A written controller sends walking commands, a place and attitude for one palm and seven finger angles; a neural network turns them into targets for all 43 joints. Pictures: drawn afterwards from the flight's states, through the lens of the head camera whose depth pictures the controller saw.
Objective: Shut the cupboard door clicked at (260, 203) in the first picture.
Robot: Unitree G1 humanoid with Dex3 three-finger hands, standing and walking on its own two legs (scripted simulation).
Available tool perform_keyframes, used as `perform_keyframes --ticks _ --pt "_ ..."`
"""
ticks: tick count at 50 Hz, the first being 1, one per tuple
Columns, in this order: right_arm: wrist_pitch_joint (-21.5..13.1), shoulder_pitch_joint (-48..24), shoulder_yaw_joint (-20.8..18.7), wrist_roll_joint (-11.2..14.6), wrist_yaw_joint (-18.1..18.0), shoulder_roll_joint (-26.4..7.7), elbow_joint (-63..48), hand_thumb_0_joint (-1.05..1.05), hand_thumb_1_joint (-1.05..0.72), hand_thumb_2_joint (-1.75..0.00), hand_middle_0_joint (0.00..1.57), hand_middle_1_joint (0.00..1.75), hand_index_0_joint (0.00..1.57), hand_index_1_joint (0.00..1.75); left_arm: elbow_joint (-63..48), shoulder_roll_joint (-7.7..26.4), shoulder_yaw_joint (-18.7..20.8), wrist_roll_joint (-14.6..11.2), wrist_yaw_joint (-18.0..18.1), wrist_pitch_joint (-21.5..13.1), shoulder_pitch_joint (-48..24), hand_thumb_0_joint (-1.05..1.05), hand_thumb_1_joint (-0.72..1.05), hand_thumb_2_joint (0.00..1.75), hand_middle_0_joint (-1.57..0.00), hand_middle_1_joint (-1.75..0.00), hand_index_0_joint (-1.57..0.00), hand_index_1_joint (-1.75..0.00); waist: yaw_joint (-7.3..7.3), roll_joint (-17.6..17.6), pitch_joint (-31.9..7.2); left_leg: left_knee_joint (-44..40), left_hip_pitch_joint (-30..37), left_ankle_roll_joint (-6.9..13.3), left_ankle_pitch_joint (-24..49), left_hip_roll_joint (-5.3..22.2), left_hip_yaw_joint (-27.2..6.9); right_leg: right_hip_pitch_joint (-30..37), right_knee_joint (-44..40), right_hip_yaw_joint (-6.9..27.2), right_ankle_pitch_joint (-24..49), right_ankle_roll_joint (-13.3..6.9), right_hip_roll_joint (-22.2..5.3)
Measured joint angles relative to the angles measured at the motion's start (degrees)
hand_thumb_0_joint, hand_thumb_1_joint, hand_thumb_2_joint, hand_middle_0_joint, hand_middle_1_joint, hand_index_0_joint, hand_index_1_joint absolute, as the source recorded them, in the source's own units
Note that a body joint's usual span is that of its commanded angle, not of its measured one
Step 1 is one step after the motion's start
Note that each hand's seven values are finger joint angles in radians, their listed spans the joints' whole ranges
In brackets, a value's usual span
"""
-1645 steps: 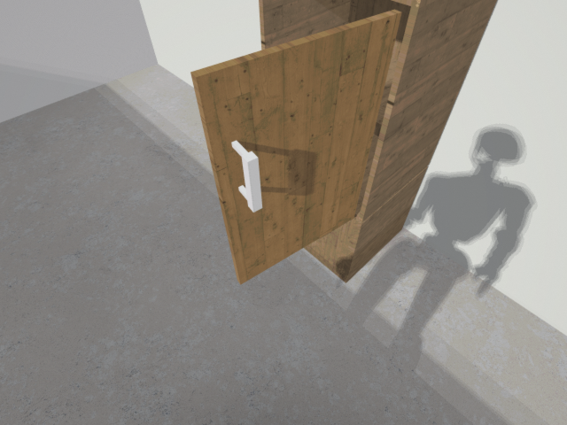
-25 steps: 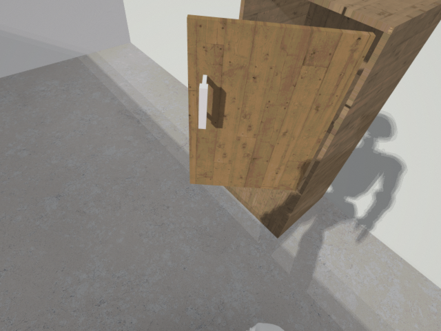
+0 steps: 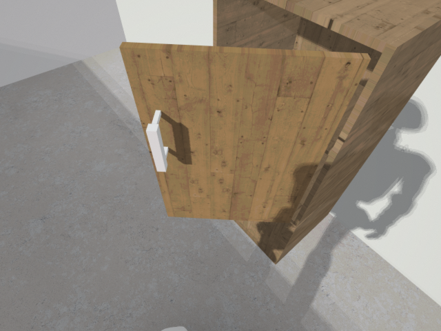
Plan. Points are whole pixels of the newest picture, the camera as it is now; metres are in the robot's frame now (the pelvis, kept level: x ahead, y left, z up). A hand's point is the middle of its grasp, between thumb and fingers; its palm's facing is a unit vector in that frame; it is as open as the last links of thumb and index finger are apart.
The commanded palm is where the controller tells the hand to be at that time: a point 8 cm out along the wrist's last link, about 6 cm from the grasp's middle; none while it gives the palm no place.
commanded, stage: come to a stop and stand still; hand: left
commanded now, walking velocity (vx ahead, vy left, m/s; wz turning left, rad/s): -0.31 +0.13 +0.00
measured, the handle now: (159, 142) +0.46 +0.16 +0.05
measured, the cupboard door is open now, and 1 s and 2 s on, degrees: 47 47 47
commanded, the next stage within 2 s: look again from close up in 1.06 s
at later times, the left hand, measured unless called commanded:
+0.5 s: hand out of the picture +0.02 +0.17 -0.17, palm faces +0.02 -0.96 -0.27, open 7.4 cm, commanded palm none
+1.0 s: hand out of the picture -0.03 +0.16 -0.17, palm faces +0.02 -0.98 -0.17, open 7.3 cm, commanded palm none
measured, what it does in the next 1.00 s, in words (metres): steps on the spot: left foot, then left foot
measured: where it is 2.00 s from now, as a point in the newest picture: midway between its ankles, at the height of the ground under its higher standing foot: outside the picture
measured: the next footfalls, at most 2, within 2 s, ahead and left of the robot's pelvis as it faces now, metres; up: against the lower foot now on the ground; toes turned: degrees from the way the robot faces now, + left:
left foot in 0.04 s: +0.08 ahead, +0.11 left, +0.00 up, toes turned +5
left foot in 0.60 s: +0.00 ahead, +0.11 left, +0.00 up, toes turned +2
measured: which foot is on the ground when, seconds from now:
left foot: up 0.00-0.02, down 0.04-0.32, up 0.34-0.58, down 0.60-1.00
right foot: down 0.00-1.00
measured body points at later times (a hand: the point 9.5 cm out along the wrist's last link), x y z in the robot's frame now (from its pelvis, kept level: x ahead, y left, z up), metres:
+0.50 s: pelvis +0.00 -0.03 +0.00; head +0.03 -0.05 +0.45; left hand +0.02 +0.22 -0.14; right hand +0.08 -0.27 -0.16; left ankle -0.03 +0.10 -0.70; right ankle -0.02 -0.13 -0.74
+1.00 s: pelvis -0.04 -0.01 +0.01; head -0.03 +0.00 +0.46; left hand -0.03 +0.22 -0.16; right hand -0.05 -0.22 -0.15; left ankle -0.04 +0.11 -0.74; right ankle -0.02 -0.13 -0.74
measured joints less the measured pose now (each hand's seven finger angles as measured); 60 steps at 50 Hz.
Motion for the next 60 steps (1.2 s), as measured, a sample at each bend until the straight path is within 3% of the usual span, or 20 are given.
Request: perform_keyframes --ticks 2,4,6,11,13,16,20,23,27,30,31,37,50,60 --pt "0.16 -1.51 0.15 0.11 0.04 0.05 -0.59 0.0 -0.91 -0.9 0.2 0.3 0.2 0.3 0.61 -0.31 -0.22 -0.24 0.15 0.71 0.81 0.0 0.94 0.9 -0.2 -0.3 -0.2 -0.3 0.53 0.1 -0.13 -7.27 3.02 0.53 7.17 -0.47 -0.06 0.41 2.4 0.22 -2.11 0.35 0.36" --pt "0.51 -2.59 0.23 -0.05 -0.05 0.67 -1.11 0.0 -0.91 -0.9 0.2 0.3 0.2 0.3 0.81 -0.15 -0.15 -0.53 0.45 1.89 1.11 0.0 0.93 0.9 -0.2 -0.3 -0.2 -0.3 0.86 -1.12 -0.22 -8.3 4.83 2.77 5.55 -1.35 0.38 0.52 4.98 0.5 -4.36 0.89 -0.54" --pt "1.0 -3.51 0.43 -0.21 -0.15 1.17 -2.1 0.0 -0.91 -0.9 0.2 0.3 0.2 0.3 0.02 0.16 -0.01 -0.44 0.78 2.96 1.15 0.0 0.93 0.9 -0.2 -0.3 -0.2 -0.3 1.57 -2.44 0.0 -8.5 5.55 3.74 3.77 -2.25 1.04 0.11 6.75 1.25 -4.19 1.34 -1.54" --pt "1.67 -6.33 0.53 -0.69 -0.65 0.97 -4.22 0.0 -0.91 -0.9 0.2 0.3 0.2 0.3 -2.35 0.74 0.44 -0.46 0.66 4.74 -0.53 0.01 0.92 0.9 -0.2 -0.3 -0.2 -0.3 2.12 -2.09 2.52 -9.95 5.4 4.11 4.97 -2.97 1.37 -4.27 18.53 5.83 -14.69 2.42 -1.61" --pt "1.95 -7.13 0.31 -0.83 -0.68 0.51 -4.64 0.0 -0.91 -0.9 0.21 0.3 0.2 0.3 -3.35 0.91 0.71 -0.44 0.61 4.85 -0.91 0.01 0.92 0.9 -0.2 -0.3 -0.2 -0.3 2.06 -0.81 3.36 -10.1 4.79 3.71 5.6 -2.45 0.96 -4.93 20.03 6.99 -15.2 2.59 -1.15" --pt "2.49 -7.08 -0.21 -0.41 -0.41 -0.06 -4.8 0.0 -0.91 -0.9 0.21 0.3 0.2 0.3 -4.88 1.73 0.81 0.0 0.46 4.05 0.19 0.01 0.91 0.9 -0.2 -0.3 -0.2 -0.3 2.19 0.05 3.06 -8.4 3.25 2.53 5.35 -1.96 0.81 -1.95 10.83 8.09 -4.58 2.66 -1.57" --pt "3.85 -5.97 -1.44 0.18 0.11 -1.32 -4.01 0.0 -0.91 -0.9 0.21 0.3 0.2 0.3 -4.1 1.72 0.4 0.65 0.35 3.38 1.63 0.01 0.91 0.9 -0.19 -0.3 -0.2 -0.3 1.23 1.25 2.0 3.85 -0.04 1.64 -7.04 -3.33 -3.27 -0.77 9.03 7.35 -7.56 1.3 -0.9" --pt "4.16 -5.02 -1.57 0.3 0.12 -1.89 -2.74 0.0 -0.91 -0.9 0.2 0.3 0.2 0.3 -3.59 1.37 0.02 0.57 0.42 3.2 2.35 0.01 0.91 0.9 -0.19 -0.3 -0.2 -0.3 0.82 0.67 1.4 10.39 -0.03 1.12 -9.39 -3.99 -3.84 0.1 6.46 7.54 -5.73 0.97 -1.0" --pt "3.47 -3.39 -1.12 0.62 0.16 -1.89 -1.34 0.0 -0.91 -0.9 0.2 0.3 0.2 0.3 -3.14 1.25 -0.46 0.42 0.25 2.76 2.23 0.01 0.91 0.9 -0.2 -0.3 -0.2 -0.3 0.33 -0.92 1.01 3.04 4.6 0.51 -7.41 -3.39 -3.22 0.34 4.42 7.61 -3.97 1.03 -1.11" --pt "2.28 -1.7 -0.5 0.59 0.02 -1.9 -0.12 0.0 -0.91 -0.9 0.2 0.3 0.2 0.3 -2.57 1.02 -0.72 -0.19 0.16 2.58 1.71 0.01 0.91 0.9 -0.2 -0.3 -0.2 -0.3 -0.07 -1.03 0.58 -10.54 10.66 0.87 3.4 -2.25 -3.64 -0.31 5.45 6.83 -4.14 1.48 -0.32" --pt "1.78 -1.19 -0.41 0.46 -0.15 -1.71 0.62 0.0 -0.91 -0.9 0.2 0.3 0.2 0.3 -2.18 0.97 -0.77 -0.41 0.12 2.67 1.23 0.01 0.91 0.9 -0.2 -0.3 -0.2 -0.3 -0.24 -1.14 0.56 -12.4 11.7 1.06 2.75 -2.02 -3.93 -0.39 5.95 6.41 -4.37 1.68 -0.17" --pt "1.35 1.34 1.27 0.06 -0.3 0.84 3.95 0.0 -0.91 -0.9 0.2 0.3 0.2 0.3 -0.18 1.85 -0.67 -0.58 -0.01 3.46 0.3 0.01 0.93 0.9 -0.2 -0.3 -0.2 -0.3 0.71 -3.66 -0.42 -15.19 14.08 1.26 3.07 -2.12 -3.13 2.97 0.43 7.24 -0.73 2.14 -0.18" --pt "0.56 5.04 1.82 -0.04 -0.12 3.03 5.38 0.0 -0.91 -0.9 0.21 0.3 0.2 0.3 3.07 0.5 -1.16 -0.61 -0.41 3.05 3.38 0.01 0.92 0.9 -0.19 -0.3 -0.2 -0.3 0.23 -2.4 -0.51 -19.14 14.59 2.32 6.32 -3.1 -1.87 3.03 -3.24 8.5 2.62 3.15 -1.05" --pt "-0.19 6.56 2.0 0.23 -0.12 3.08 5.47 0.0 -0.91 -0.9 0.21 0.3 0.2 0.3 4.27 -1.24 -2.22 -0.35 0.64 1.76 5.37 0.01 0.91 0.9 -0.19 -0.3 -0.2 -0.3 -0.01 -2.3 -0.16 -16.14 12.52 2.77 4.96 -3.11 -1.92 1.89 -2.05 8.43 2.12 3.62 -1.14"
